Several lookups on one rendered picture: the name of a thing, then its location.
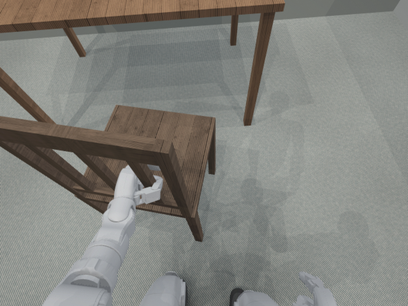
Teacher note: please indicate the table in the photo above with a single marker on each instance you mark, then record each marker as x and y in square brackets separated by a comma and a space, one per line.
[32, 15]

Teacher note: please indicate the robot left shin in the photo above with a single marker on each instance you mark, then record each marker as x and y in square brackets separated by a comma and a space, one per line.
[172, 273]

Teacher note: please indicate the chair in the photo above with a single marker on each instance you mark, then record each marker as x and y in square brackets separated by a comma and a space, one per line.
[180, 144]

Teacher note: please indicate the left robot forearm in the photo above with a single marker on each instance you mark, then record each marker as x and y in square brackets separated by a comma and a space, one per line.
[102, 259]

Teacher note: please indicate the left robot upper arm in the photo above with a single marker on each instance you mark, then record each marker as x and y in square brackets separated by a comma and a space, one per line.
[74, 295]

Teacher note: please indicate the robot right foot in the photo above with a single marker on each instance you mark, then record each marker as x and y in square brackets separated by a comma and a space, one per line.
[234, 295]

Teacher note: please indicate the robot left hand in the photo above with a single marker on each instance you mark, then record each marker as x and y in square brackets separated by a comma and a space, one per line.
[128, 183]

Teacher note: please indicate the robot right hand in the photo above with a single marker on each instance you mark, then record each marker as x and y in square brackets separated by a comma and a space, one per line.
[322, 296]

